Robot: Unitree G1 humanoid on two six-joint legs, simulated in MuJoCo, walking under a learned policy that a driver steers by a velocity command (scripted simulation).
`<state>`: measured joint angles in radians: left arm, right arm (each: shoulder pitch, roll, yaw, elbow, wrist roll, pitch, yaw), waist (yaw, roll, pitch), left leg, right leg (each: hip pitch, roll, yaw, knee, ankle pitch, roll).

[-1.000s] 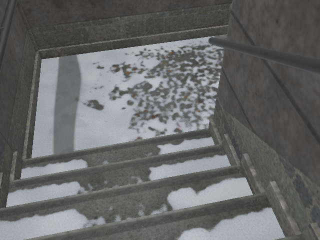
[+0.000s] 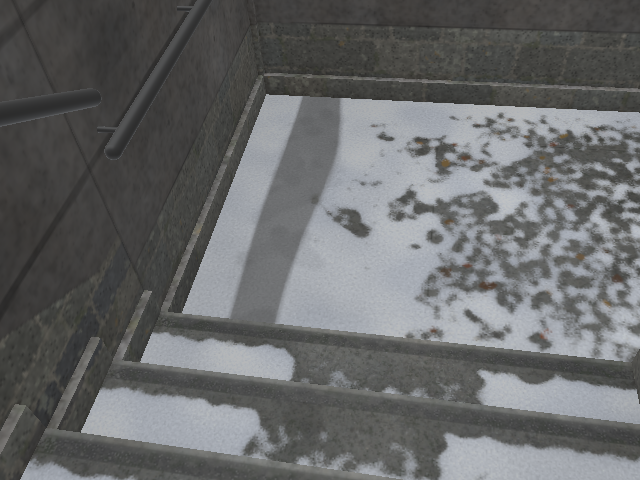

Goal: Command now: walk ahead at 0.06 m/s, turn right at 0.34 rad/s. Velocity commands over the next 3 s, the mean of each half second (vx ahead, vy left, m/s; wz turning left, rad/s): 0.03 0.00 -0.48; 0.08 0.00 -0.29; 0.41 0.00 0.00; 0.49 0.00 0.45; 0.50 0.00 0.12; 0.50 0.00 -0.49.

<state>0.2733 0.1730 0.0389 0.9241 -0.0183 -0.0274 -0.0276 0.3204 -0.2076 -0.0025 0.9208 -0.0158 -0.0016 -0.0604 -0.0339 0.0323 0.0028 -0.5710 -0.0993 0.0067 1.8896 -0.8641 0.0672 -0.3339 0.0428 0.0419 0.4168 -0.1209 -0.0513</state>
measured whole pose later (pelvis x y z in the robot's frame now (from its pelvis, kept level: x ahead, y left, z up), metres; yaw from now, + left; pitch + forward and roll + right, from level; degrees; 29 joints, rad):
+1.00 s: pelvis -0.04 +0.13 +0.12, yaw -23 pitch +0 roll -3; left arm 0.18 0.25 0.07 0.78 0.04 0.08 0.00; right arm 0.47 -0.26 -0.01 0.83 -0.04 -0.01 -0.01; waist -0.06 -0.05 -0.05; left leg -0.33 -0.02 -0.01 0.93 -0.61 0.07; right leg -0.76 0.17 0.18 1.42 -0.11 0.03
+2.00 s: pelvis +0.32 -0.14 -0.15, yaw -9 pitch -2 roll -4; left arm 0.56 0.15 0.00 1.08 0.06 -0.04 0.07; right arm 0.05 -0.18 -0.02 0.89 -0.03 -0.03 0.03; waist 0.08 0.05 0.07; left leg -0.33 -0.02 0.09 0.39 0.23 0.18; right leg -0.14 0.06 -0.30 1.41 -0.79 -0.08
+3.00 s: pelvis +0.85 -0.30 -0.40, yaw -25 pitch +1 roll +0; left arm 0.53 0.18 0.04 0.97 0.02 -0.04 0.04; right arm 0.09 -0.24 -0.03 0.84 -0.06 -0.04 0.01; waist 0.09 0.04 -0.05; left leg -0.59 0.01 -0.10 0.68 0.33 0.00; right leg -0.22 0.22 0.18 0.93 -0.68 -0.14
